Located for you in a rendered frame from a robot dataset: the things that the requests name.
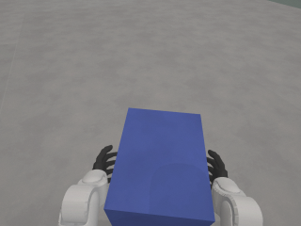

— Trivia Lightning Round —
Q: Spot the carton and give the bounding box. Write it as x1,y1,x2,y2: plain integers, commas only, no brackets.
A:
103,107,215,226

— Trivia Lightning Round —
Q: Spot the robot right hand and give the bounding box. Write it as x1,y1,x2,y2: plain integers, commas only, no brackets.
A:
206,150,229,189

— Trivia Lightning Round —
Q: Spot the robot right forearm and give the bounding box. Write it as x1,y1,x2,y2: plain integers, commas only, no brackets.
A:
211,177,263,226

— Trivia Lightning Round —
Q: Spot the robot left hand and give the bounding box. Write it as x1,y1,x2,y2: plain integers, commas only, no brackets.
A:
92,145,118,184

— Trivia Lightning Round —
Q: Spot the robot left forearm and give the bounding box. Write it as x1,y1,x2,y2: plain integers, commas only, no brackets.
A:
57,169,108,226

